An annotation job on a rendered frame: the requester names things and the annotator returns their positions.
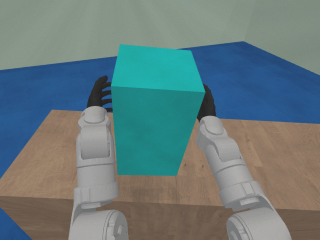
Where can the robot left hand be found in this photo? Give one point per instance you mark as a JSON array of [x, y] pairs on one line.
[[95, 98]]

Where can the right robot forearm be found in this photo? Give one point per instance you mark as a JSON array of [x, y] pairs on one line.
[[238, 190]]

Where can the left robot upper arm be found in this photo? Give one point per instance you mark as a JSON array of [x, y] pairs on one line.
[[100, 225]]

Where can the carton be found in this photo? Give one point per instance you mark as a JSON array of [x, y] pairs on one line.
[[156, 97]]

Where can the pedestal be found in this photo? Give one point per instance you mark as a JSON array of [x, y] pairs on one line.
[[37, 190]]

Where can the right robot upper arm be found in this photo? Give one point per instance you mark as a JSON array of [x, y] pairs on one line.
[[256, 224]]

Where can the robot right hand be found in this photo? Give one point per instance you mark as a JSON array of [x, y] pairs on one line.
[[207, 107]]

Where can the left robot forearm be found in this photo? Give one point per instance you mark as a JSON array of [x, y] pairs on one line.
[[95, 159]]

